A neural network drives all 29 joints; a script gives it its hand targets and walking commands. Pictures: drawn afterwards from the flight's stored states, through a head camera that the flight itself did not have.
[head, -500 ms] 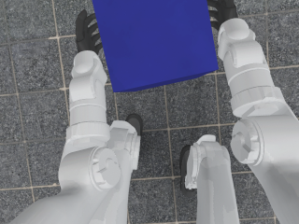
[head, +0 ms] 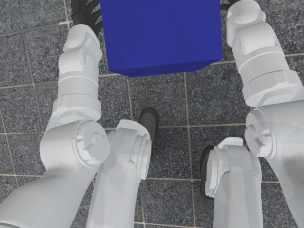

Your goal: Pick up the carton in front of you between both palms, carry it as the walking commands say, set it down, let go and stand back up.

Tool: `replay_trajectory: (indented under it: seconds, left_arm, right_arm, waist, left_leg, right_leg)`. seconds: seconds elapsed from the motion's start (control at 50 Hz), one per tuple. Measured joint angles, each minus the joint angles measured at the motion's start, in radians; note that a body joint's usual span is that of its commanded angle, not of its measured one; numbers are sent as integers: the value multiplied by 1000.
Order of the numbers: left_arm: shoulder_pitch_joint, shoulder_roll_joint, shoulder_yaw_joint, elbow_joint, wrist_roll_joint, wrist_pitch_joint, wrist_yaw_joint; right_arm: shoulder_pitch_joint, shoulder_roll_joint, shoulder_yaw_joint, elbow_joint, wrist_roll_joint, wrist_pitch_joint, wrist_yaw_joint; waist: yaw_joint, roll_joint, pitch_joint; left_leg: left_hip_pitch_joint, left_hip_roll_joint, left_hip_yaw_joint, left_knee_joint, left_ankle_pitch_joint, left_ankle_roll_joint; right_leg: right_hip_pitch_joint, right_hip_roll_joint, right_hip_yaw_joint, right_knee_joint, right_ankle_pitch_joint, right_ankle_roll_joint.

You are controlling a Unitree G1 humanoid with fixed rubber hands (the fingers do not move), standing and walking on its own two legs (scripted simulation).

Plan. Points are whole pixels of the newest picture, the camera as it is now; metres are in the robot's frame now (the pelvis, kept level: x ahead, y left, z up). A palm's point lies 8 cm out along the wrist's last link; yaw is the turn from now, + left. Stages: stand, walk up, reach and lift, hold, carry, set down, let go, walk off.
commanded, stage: set down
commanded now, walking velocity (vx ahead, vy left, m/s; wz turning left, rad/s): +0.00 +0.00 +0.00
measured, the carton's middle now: (160, 28) +0.52 +0.10 -0.24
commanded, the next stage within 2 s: none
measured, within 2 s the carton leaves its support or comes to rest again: rests again in 0.96 s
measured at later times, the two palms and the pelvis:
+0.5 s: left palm (90, 28) +0.50 +0.24 -0.16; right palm (236, 11) +0.55 -0.06 -0.20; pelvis -0.01 +0.01 -0.01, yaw -1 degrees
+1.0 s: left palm (87, 42) +0.47 +0.26 -0.18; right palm (239, 10) +0.56 -0.06 -0.21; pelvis -0.01 +0.01 -0.02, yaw +1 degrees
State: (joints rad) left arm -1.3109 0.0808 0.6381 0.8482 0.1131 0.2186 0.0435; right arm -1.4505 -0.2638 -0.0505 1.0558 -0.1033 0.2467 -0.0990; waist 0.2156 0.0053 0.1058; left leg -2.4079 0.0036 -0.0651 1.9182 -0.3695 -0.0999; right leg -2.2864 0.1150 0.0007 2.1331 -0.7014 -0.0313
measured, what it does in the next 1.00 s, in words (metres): stands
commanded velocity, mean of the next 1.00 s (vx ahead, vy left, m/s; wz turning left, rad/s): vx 0.00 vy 0.00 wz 0.00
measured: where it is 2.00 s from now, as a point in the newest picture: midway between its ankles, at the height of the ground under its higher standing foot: (176, 163)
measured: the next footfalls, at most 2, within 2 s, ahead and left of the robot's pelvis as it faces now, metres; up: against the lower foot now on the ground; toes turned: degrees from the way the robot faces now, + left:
none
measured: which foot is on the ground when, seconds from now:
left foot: down 0.00-1.00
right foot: down 0.00-1.00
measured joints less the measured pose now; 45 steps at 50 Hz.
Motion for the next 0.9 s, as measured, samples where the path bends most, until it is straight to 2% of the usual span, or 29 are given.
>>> replay_trajectory:
  seconds: [0.32, 0.52, 0.68, 0.8, 0.9]
  left_arm:
    - [-68, 51, 14, 122, 12, -22, -14]
    - [-86, 76, 40, 175, 22, -54, -12]
    - [-79, 98, 56, 197, 21, -69, -39]
    - [-81, 108, 59, 216, 15, -76, -46]
    - [-91, 110, 59, 262, 4, -101, -40]
  right_arm:
    - [-61, -21, 12, 86, -13, -19, 45]
    - [-76, -18, 12, 96, -22, -29, 87]
    - [-81, -3, -26, 90, -57, -40, 119]
    - [-84, 1, -42, 79, -79, -51, 129]
    - [-93, -17, -14, 80, -72, -69, 130]
  waist:
    - [-5, 18, 66]
    - [-22, 25, 99]
    - [-31, 33, 112]
    - [-33, 42, 132]
    - [-26, 51, 158]
  left_leg:
    - [7, 14, 19, 34, 16, 22]
    - [19, 12, 27, 52, 10, 27]
    - [24, 10, 29, 58, 5, 26]
    - [33, 7, 31, 63, 4, 23]
    - [45, 6, 35, 70, 4, 19]
  right_leg:
    - [1, 18, 23, 34, 22, 26]
    - [16, 16, 30, 56, 10, 29]
    - [22, 13, 31, 65, 2, 26]
    - [30, 10, 32, 74, -3, 25]
    - [42, 9, 37, 85, -5, 27]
